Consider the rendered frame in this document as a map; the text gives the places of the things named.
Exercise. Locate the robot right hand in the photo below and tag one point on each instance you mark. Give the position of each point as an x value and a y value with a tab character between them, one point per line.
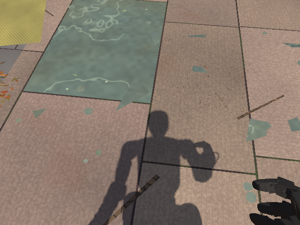
289	212

